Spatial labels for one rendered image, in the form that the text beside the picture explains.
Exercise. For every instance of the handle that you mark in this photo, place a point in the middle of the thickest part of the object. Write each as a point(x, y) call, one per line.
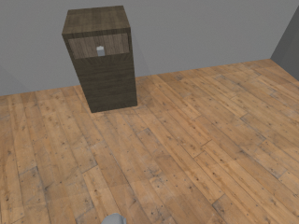
point(100, 51)

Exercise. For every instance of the left robot thigh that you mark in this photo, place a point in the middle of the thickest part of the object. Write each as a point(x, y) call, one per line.
point(114, 219)

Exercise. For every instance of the cabinet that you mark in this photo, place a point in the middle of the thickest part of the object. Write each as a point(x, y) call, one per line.
point(108, 82)

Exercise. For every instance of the drawer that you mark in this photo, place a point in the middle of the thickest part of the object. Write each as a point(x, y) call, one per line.
point(86, 47)

